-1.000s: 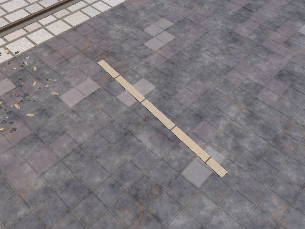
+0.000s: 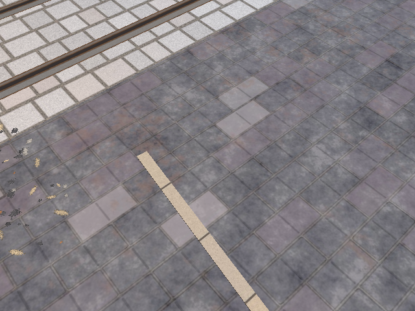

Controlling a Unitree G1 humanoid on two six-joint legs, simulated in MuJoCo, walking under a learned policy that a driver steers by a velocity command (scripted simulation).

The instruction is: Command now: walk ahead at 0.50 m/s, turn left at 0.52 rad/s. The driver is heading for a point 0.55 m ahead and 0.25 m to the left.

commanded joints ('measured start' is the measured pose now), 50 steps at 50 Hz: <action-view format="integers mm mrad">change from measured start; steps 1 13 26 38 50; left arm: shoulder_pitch -62 -322 -70 17 186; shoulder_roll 120 91 150 146 99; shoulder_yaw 21 5 34 42 15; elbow -127 -241 -223 -124 -141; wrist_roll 4 21 16 1 -39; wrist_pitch -33 35 13 -27 26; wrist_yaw -4 -26 10 -8 7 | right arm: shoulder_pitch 162 287 224 -50 234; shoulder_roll -142 -165 -143 -62 -279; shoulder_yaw -46 -49 -25 4 -55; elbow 4 14 -52 -154 -108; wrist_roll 17 22 -1 -10 -7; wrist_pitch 1 -24 -9 28 -14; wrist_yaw -21 -23 -17 45 -9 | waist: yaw -39 -89 10 5 -83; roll -28 68 -23 -78 274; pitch -74 -29 -117 -7 -515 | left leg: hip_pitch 387 336 -225 -283 809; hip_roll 325 187 71 155 566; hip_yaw -488 -383 -198 -100 -679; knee -325 -361 633 324 -97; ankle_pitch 274 324 -194 137 976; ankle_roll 190 99 -58 -113 259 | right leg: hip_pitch -426 -430 245 170 -311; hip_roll -68 -49 -345 -215 28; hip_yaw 113 76 597 1 -55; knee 79 -444 -945 -1045 207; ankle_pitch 80 363 -85 486 -256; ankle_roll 2 82 -160 -124 32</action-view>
